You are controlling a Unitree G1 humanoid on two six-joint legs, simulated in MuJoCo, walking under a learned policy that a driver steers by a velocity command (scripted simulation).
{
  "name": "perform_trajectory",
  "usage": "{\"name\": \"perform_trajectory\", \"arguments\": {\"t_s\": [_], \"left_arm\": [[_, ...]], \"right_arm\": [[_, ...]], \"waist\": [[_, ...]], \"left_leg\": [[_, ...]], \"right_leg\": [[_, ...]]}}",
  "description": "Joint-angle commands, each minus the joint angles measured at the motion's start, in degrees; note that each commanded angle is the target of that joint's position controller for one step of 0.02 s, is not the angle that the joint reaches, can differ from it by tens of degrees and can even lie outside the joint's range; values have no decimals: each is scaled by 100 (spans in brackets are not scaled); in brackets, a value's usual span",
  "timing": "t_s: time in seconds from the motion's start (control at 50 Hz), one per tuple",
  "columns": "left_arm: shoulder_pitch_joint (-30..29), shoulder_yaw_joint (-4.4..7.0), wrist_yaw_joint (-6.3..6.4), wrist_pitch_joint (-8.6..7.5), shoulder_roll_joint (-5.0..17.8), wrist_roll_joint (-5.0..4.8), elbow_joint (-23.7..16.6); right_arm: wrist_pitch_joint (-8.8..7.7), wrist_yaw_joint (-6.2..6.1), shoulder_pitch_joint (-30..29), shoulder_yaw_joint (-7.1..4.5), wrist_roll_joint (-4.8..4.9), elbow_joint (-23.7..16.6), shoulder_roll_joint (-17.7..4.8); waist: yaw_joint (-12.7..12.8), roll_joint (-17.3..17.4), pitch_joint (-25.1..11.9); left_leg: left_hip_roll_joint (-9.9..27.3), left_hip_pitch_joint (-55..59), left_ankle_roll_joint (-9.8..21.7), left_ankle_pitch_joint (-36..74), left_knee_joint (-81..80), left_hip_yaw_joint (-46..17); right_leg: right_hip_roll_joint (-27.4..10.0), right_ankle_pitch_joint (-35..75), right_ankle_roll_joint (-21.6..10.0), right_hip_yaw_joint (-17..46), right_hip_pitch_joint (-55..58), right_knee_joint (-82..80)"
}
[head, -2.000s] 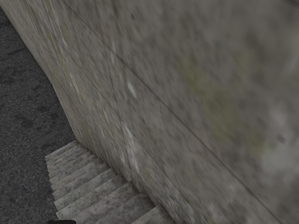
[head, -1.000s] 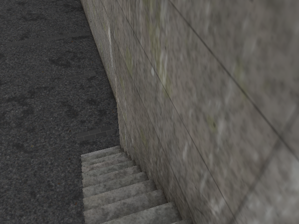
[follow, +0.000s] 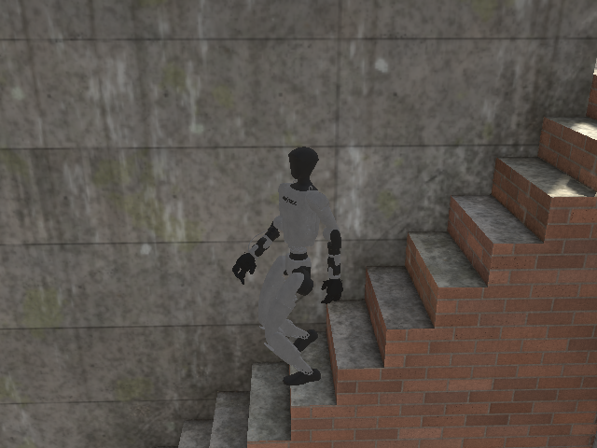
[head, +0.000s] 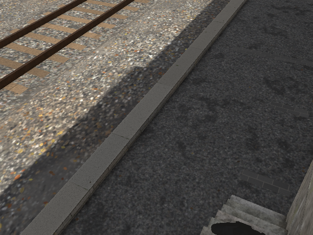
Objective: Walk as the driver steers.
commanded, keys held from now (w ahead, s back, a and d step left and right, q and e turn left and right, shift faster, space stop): w+e+shift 0.62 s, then w+shift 0.16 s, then w+q+shift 0.18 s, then q+shift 0.04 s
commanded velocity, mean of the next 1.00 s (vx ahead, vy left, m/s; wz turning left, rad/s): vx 0.72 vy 0.23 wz -0.64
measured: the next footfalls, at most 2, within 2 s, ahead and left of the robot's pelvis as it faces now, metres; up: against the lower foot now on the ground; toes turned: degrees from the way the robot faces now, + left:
right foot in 0.26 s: +0.14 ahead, -0.16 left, -0.21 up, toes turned -12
left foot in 0.52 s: +0.45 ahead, -0.02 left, -0.43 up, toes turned -32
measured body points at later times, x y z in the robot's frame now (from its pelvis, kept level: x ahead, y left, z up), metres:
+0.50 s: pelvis +0.29 -0.09 -0.28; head +0.27 -0.11 +0.16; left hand +0.27 +0.16 -0.42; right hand +0.39 -0.33 -0.40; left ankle +0.44 -0.02 -0.99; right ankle +0.12 -0.15 -0.84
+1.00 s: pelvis +0.56 -0.14 -0.40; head +0.63 -0.20 +0.04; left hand +0.75 +0.13 -0.51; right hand +0.48 -0.40 -0.54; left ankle +0.65 -0.06 -1.09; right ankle +0.40 -0.20 -1.07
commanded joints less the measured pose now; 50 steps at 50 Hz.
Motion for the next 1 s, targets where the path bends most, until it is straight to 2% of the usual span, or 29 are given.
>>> {"name": "perform_trajectory", "arguments": {"t_s": [0.02, 0.06, 0.1, 0.12, 0.16, 0.2, 0.22, 0.26, 0.28, 0.3, 0.32, 0.34, 0.36, 0.38, 0.44, 0.46, 0.48, 0.5, 0.54, 0.6, 0.64, 0.66, 0.74, 0.8, 0.84, 0.88, 0.94, 0.96, 1.0], "left_arm": [[-1017, 400, 114, -65, 1448, 303, -578], [-1763, 469, 102, -45, 1224, 311, -1002], [-1296, 685, 59, -31, 1088, 108, -1009], [-1359, 659, -33, -23, 890, -117, -1212], [-475, 471, -235, 42, 379, -228, -1100], [1728, 582, -139, 360, 858, -82, -405], [1876, 687, -41, 466, 1329, 110, -284], [2778, 779, 74, 478, 2081, 454, -280], [2257, 632, 43, 335, 2147, 181, -7], [2104, 577, 235, 108, 1978, -17, 23], [1685, 585, 204, -33, 2036, 26, -120], [144, 302, 236, -229, 1322, -176, -438], [-962, 386, 469, -254, 1877, -119, -776], [-1332, 473, 643, -384, 2215, -223, -725], [-2052, 298, 624, -503, 1546, -247, -914], [-1802, 298, 423, -411, 1323, -234, -684], [-2390, 336, 717, -250, 1456, 87, -996], [-1642, 385, 760, -144, 1420, 55, -857], [-812, 646, 590, -35, 1771, 132, -858], [-1063, 646, 570, -99, 1483, 467, -747], [-189, 705, 490, -163, 1347, 314, -632], [37, 697, 508, -148, 1388, 336, -690], [-3004, 681, 294, -219, 1609, 605, -1025], [-858, 691, 551, 20, 1621, 327, -467], [252, 916, 794, -27, 2499, 242, -295], [229, 926, 850, 17, 2656, 350, -344], [-317, 815, 1017, -350, 2091, 464, -319], [-1040, 773, 1040, -444, 1710, 288, -501], [-2385, 403, 790, -979, 1194, -89, -842]], "right_arm": [[-179, -24, 2253, -516, 82, 434, -1363], [-260, -171, 1744, -595, -107, 658, -1504], [-417, -225, 1033, -504, -150, 836, -878], [-411, -258, 878, -456, -18, 759, -615], [-366, -169, 536, -600, 117, 990, -998], [-325, -35, -206, -743, 137, 1126, -1600], [-247, -20, 101, -703, 27, 1268, -1456], [-169, -132, -1016, -777, -140, 883, -2100], [14, -264, -733, -567, -471, 293, -1492], [-95, -367, -496, -420, -705, -38, -1486], [-245, -349, -184, -529, -630, 189, -1859], [-189, -222, 94, -302, -632, 6, -1368], [-226, -310, 1098, -267, -435, 147, -842], [-222, -366, 1331, -302, -294, 209, -885], [70, -330, 780, -290, -15, -337, -1088], [89, -372, 1215, -471, 143, -143, -1395], [215, -201, 2349, -468, -293, 415, -1122], [316, -35, 2515, -522, -397, 722, -1072], [443, 89, 2886, -663, -103, 865, -1550], [340, 93, 2478, -760, -129, 587, -1304], [160, 49, 1329, -692, -405, 392, -1055], [234, -50, 53, -581, -202, 122, -833], [335, -100, 2371, -544, -294, 735, -1240], [504, -88, 1453, -718, -479, 769, -1972], [337, 7, 917, -623, -216, 157, -1466], [216, 85, 417, -736, -539, 14, -1685], [169, 294, 84, -801, -565, -353, -1736], [298, 428, 389, -715, -335, -295, -1569], [226, 603, 1973, -322, 263, 175, -780]], "waist": [[-1452, 164, 565], [-1211, -21, 1602], [-826, 913, 1302], [-603, 258, 1175], [-89, 324, -1], [887, 1213, -375], [797, 693, -162], [1984, -224, 807], [871, -2216, 1993], [294, -2031, 2082], [-168, -653, 1899], [-1078, 748, 1455], [-1814, -90, 713], [-1867, -706, 37], [-1713, -731, 667], [-1628, -1569, 172], [-2126, -187, 1463], [-1533, 92, 1313], [-1368, 1831, 1024], [-1652, 309, 638], [-889, 706, 510], [-226, 447, 899], [-2279, -867, 1682], [-1079, 916, 715], [-351, -894, -86], [64, -1444, -9], [-405, -713, 621], [-1071, 238, 640], [-2119, 379, 472]], "left_leg": [[2471, 3828, 1390, 4285, -2194, -3391], [2818, 1579, 1492, 5152, -2111, -3235], [2033, 317, 791, 2545, -743, -1494], [1414, -909, 458, 1439, -582, -188], [1070, -1831, 186, 729, -231, 835], [1394, -1632, -56, 1806, 859, 759], [1155, -1386, -244, 2896, 2013, 1148], [461, -3212, -353, 3895, 5888, 1076], [-1, -4663, -128, -214, 5364, 909], [189, -5065, -2, 265, 3386, -7], [307, -4596, 24, 1095, 2061, -285], [180, -1977, -37, 3273, -47, 36], [-92, -127, 64, 5011, -511, 213], [-19, 395, 223, 6777, -385, -455], [371, 1981, 164, 8147, -2325, -993], [178, 3086, 168, 7870, -1653, -788], [-93, 1330, 553, 7806, -2752, -377], [264, 2031, 841, 6966, -2833, -746], [996, 4386, 1661, 10363, -3871, -843], [1042, 4076, 1910, 8209, -3658, -1336], [1334, 2965, 2157, 6025, -2882, -1312], [1027, 1533, 1402, 4709, -3651, -490], [204, 2858, 750, 4832, -3488, -226], [560, 2019, 699, 6222, -2902, -255], [27, -707, 163, 2419, -1231, 95], [171, -2535, -62, 326, 70, -739], [80, -2689, -183, 3194, -376, -995], [-70, -1286, -158, 4908, -1266, -400], [213, 1891, -12, 7953, -3293, 100]], "right_leg": [[-494, 1046, -316, 439, -4882, 1219], [-1140, 1367, -244, 749, -4053, 73], [-1145, 4179, -25, 497, -3024, -1338], [-884, 6003, 59, -216, -1555, -2400], [-559, 7955, 113, -1265, 1501, -2739], [-762, 7140, -111, -1292, 2463, -1558], [-551, 5996, -181, -1401, 2497, -2058], [-594, 3818, -885, -1155, 3221, -2993], [-565, 5599, -295, -238, 2530, -3521], [-670, 5056, -484, 1431, 2157, -3456], [-971, 3601, -584, 1659, 1543, -3177], [-548, 3317, -595, 909, -568, -3714], [-991, 4336, -905, 1238, -1337, -3476], [-1303, 2830, -954, 1996, -1470, -2927], [-696, 90, -838, 1618, -2827, -2360], [-417, 601, -702, 952, -2946, -1437], [-887, 2781, -488, 1446, -2192, -781], [-1043, 2736, -571, 2028, -2492, -30], [456, -650, 256, -476, -3852, 3110], [-158, -1543, 245, -1117, -4097, 3055], [-851, 123, 308, -804, -3500, 916], [-1294, 1880, 385, -440, -2121, -1585], [-305, 1280, 443, -1666, -2494, -2766], [-911, 2849, 491, -1179, 1661, -4678], [-2237, 5069, 6, 216, 4021, -4459], [-2420, 4699, -118, 709, 4528, -3909], [-1600, 2426, 407, -465, 2791, -3306], [-1177, 1665, 388, -1159, 1040, -2994], [-1246, 389, 64, -1657, -1467, -2541]]}}
Velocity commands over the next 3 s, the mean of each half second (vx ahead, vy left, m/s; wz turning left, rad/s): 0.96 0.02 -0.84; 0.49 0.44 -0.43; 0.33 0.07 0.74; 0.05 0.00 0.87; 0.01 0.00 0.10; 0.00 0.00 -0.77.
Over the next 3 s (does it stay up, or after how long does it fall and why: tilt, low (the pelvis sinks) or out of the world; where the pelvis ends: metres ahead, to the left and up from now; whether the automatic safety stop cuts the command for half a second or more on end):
stays up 0.80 -0.23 -0.82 its command is cut before an obstacle after 0.5 s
